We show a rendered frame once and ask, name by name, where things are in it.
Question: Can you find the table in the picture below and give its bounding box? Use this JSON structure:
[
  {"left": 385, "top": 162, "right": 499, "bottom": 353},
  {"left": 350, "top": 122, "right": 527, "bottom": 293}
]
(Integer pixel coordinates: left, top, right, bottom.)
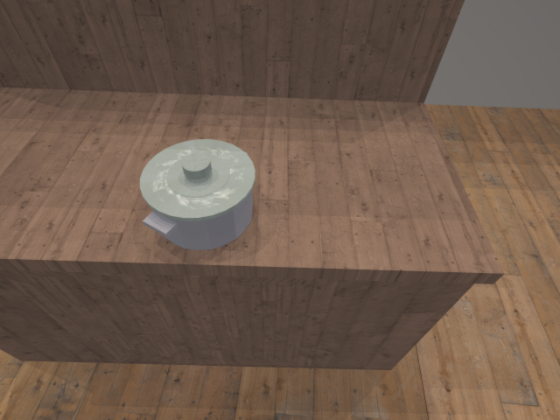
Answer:
[{"left": 0, "top": 0, "right": 505, "bottom": 370}]

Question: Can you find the lid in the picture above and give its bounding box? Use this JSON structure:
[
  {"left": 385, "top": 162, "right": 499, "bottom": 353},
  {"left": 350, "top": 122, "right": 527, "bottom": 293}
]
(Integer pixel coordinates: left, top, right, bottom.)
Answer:
[{"left": 140, "top": 139, "right": 256, "bottom": 221}]

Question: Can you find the pot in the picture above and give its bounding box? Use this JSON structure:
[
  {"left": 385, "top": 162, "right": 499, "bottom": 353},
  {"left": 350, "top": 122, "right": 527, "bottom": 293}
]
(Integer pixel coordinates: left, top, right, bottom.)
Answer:
[{"left": 143, "top": 152, "right": 253, "bottom": 250}]

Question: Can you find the knob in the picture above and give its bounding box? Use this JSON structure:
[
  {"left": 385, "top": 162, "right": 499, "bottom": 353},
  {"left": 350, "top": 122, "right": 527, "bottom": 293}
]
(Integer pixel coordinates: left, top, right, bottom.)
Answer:
[{"left": 181, "top": 152, "right": 212, "bottom": 179}]

